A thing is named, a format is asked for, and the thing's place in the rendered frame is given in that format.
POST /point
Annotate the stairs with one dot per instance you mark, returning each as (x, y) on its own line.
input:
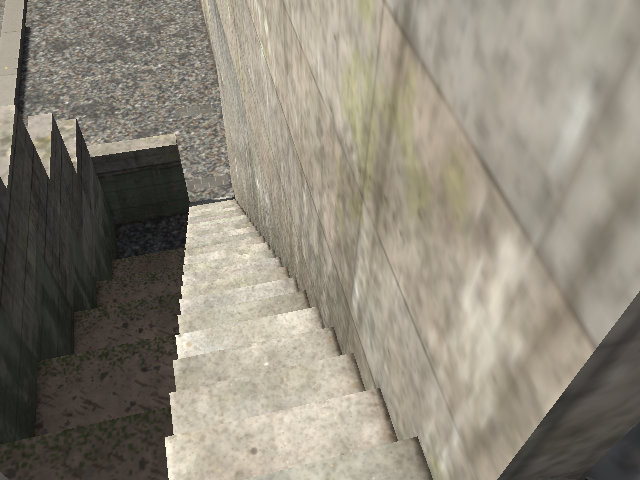
(263, 391)

